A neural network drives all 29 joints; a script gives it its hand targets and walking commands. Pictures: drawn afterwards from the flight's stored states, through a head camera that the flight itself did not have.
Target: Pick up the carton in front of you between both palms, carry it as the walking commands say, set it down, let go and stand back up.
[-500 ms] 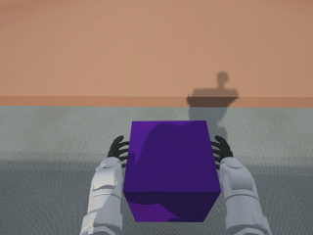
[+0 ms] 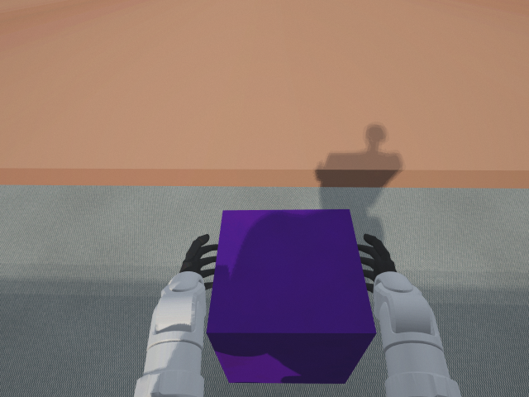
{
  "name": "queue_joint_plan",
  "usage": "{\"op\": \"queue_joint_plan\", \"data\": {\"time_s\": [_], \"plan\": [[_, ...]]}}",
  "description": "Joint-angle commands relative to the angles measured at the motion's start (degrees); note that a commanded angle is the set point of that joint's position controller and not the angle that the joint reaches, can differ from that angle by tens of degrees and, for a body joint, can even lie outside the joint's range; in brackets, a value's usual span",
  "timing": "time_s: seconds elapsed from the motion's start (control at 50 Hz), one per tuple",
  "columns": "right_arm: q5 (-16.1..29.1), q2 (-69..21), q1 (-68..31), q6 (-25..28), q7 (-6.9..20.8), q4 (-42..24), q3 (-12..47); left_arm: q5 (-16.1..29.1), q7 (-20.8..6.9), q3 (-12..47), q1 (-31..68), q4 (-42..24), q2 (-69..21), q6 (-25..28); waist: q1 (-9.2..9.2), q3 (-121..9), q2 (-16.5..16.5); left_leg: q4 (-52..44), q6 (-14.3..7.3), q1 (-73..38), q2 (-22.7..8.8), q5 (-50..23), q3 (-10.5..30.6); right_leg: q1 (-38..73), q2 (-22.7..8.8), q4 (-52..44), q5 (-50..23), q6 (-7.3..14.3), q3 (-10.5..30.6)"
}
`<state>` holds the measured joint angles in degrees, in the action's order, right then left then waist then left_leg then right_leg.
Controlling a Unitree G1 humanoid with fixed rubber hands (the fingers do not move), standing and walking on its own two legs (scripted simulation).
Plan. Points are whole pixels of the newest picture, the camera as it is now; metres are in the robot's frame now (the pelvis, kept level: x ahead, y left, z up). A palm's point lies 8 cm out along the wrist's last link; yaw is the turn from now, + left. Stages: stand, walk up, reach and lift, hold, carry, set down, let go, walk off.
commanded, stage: reach and lift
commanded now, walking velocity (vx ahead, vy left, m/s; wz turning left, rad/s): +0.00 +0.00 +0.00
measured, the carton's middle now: (286, 300) +0.29 +0.00 -0.04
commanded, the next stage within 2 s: hold in 0.22 s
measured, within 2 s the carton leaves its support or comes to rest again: neither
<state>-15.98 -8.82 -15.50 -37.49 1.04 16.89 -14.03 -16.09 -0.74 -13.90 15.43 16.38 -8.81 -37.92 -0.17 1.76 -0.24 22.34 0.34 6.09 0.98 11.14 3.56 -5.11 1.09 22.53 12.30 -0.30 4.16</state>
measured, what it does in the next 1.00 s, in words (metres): stands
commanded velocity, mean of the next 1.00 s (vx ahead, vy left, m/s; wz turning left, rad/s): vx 0.00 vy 0.00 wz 0.00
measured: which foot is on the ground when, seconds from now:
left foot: down 0.00-1.00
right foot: down 0.00-1.00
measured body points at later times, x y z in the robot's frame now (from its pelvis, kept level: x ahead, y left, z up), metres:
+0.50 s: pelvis -0.01 +0.00 +0.00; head -0.05 +0.00 +0.45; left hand +0.29 +0.15 +0.04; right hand +0.29 -0.15 +0.04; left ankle +0.02 +0.12 -0.74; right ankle +0.01 -0.12 -0.74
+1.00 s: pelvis -0.01 +0.00 +0.00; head -0.05 +0.00 +0.45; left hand +0.29 +0.15 +0.04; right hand +0.29 -0.15 +0.04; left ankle +0.02 +0.12 -0.74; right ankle +0.01 -0.12 -0.74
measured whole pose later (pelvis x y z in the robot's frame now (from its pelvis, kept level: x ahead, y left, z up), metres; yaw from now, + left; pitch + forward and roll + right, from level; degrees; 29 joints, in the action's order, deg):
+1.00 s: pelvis -0.01 +0.00 +0.00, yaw +0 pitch -8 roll +0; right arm -15.4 -8.9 -15.7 -43.1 1.1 12.4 -13.4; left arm -15.3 -0.7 -13.2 15.8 12.2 -8.9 -43.4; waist 0.2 2.9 -0.2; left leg 21.9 0.3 3.5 1.1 10.4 3.7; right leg -2.5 1.0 22.1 11.7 -0.4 4.1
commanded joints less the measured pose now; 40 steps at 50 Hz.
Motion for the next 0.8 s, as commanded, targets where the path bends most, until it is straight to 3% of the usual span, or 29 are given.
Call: {"op": "queue_joint_plan", "data": {"time_s": [0.0, 0.2, 0.32, 0.44, 0.78], "plan": [[13.1, -52.7, -24.8, 1.1, 12.3, -2.6, 30.6, 13.3, -12.6, 30.9, 24.8, -2.6, -52.8, 1.3, 0.06, -15.7, 0.3, -1.9, 0.0, -6.9, 4.3, -14.4, 0.7, 2.4, 4.4, -2.8, -14.1, 0.0, 0.5], [13.8, -52.4, -24.8, -0.3, 11.8, -5.1, 31.8, 13.9, -12.4, 31.9, 24.8, -5.0, -51.8, 0.0, 0.02, -14.5, 0.0, -2.3, -0.2, -6.8, 4.5, -12.8, 0.8, 2.8, 4.2, -3.2, -13.3, -0.1, 0.6], [15.6, -51.0, -22.0, -3.2, 11.0, -10.6, 34.9, 16.1, -11.7, 35.4, 22.4, -10.6, -50.7, -2.8, 0.44, -15.7, 0.0, -3.3, -0.1, -8.7, 4.5, -15.7, 1.2, 5.3, 4.1, -4.2, -16.6, -0.2, 0.9], [14.0, -48.9, -24.2, -4.7, 11.3, -7.8, 31.6, 14.1, -11.6, 31.8, 24.0, -7.7, -48.9, -4.3, 0.20, -8.6, 0.2, -4.5, -0.5, -5.6, 4.1, -4.8, 0.5, 1.7, 3.8, -5.2, -5.4, 0.4, 0.1], [13.5, -50.4, -30.6, -3.8, 12.2, -4.6, 31.1, 14.1, -12.2, 31.5, 30.4, -4.4, -51.3, -3.8, 0.46, -11.1, 0.3, -3.6, -0.4, -5.9, 3.8, -2.0, 0.3, 0.8, 3.7, -4.4, -2.1, 0.6, -0.4]]}}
